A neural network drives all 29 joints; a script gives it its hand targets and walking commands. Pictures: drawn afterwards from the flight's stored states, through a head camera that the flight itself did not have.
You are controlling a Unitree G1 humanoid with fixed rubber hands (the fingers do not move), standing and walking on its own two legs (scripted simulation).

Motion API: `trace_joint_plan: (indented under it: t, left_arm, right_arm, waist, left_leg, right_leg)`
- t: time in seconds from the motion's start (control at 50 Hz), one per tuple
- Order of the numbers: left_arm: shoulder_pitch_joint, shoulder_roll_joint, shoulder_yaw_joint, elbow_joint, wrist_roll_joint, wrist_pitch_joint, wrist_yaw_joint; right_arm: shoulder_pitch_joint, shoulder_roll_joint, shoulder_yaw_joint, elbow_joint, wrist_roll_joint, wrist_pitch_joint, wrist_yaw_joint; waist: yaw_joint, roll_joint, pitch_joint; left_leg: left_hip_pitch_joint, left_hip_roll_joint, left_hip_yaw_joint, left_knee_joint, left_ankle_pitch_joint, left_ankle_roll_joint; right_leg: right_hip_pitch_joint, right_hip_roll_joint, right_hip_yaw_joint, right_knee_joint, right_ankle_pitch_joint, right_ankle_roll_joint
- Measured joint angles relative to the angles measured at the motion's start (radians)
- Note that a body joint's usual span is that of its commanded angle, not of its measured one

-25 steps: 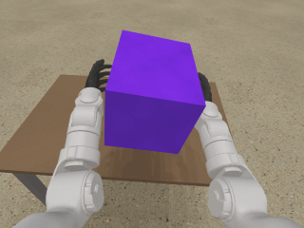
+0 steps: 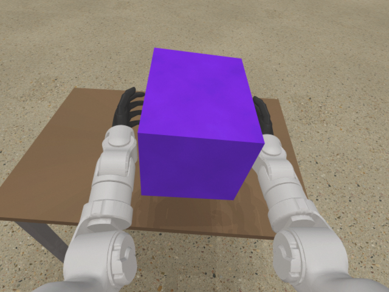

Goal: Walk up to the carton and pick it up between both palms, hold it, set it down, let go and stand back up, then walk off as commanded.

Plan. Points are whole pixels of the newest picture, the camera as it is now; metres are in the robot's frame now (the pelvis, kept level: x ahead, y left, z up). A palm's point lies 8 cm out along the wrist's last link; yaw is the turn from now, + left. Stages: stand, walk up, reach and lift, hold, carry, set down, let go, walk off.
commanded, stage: set down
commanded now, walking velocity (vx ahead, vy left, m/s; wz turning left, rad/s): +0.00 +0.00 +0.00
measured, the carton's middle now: (193, 123) +0.42 +0.03 +0.13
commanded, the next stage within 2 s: none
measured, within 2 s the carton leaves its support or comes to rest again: neither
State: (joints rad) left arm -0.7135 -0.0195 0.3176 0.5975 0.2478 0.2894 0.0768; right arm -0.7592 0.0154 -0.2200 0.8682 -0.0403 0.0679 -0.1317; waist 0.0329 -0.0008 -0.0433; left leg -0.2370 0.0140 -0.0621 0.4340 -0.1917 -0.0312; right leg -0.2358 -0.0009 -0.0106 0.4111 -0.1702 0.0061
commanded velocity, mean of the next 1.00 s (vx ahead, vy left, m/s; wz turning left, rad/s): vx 0.00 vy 0.00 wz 0.00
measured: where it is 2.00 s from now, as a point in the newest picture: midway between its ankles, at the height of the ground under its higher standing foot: outside the picture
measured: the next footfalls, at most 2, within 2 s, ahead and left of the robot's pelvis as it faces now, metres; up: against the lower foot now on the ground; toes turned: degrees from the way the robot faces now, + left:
none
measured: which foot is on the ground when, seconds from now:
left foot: down 0.00-1.00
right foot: down 0.00-1.00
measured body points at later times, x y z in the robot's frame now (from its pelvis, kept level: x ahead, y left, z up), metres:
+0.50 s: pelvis +0.01 +0.00 +0.00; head +0.00 +0.00 +0.45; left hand +0.42 +0.16 +0.12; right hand +0.42 -0.13 +0.10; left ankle +0.03 +0.14 -0.74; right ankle +0.03 -0.12 -0.74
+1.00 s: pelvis +0.03 +0.00 +0.00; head +0.05 +0.00 +0.45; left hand +0.44 +0.16 +0.09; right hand +0.45 -0.14 +0.08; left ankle +0.03 +0.14 -0.74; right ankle +0.03 -0.12 -0.74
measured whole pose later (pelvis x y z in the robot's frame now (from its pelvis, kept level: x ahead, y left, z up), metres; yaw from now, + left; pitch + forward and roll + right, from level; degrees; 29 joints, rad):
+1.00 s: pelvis +0.03 +0.00 +0.00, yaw +0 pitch +2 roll +0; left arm -0.76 -0.07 0.43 0.85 0.31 0.07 0.10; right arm -0.77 0.02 -0.45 1.03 -0.22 -0.11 -0.03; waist 0.03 0.00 -0.01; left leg -0.24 0.02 -0.06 0.43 -0.23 -0.03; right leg -0.24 0.00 -0.01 0.41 -0.21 0.01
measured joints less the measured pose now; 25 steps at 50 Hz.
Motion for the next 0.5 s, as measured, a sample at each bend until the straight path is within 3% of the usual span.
trace_joint_plan:
  t: [0.5]
  left_arm:
    - [-0.055, -0.023, 0.062, 0.238, 0.017, -0.157, 0.023]
  right_arm:
    - [-0.010, 0.006, -0.167, 0.139, -0.125, -0.109, 0.057]
  waist:
    - [0.000, 0.000, 0.000]
  left_leg:
    - [0.000, 0.000, 0.001, 0.000, -0.011, 0.000]
  right_leg:
    - [0.000, 0.000, 0.000, 0.000, -0.010, 0.000]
